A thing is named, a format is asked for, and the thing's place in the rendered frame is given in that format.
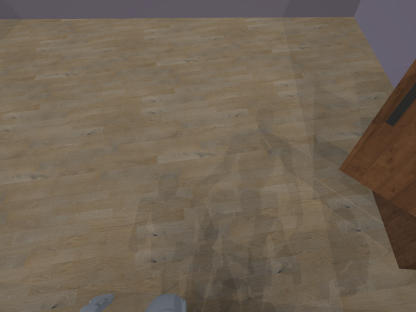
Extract robot left thigh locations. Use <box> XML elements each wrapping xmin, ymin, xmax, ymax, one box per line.
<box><xmin>145</xmin><ymin>294</ymin><xmax>187</xmax><ymax>312</ymax></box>

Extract cupboard door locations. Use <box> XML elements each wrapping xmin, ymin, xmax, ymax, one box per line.
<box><xmin>339</xmin><ymin>59</ymin><xmax>416</xmax><ymax>217</ymax></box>

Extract left robot hand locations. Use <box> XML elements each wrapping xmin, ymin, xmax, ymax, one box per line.
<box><xmin>80</xmin><ymin>294</ymin><xmax>114</xmax><ymax>312</ymax></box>

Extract handle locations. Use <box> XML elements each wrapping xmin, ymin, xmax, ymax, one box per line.
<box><xmin>386</xmin><ymin>83</ymin><xmax>416</xmax><ymax>126</ymax></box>

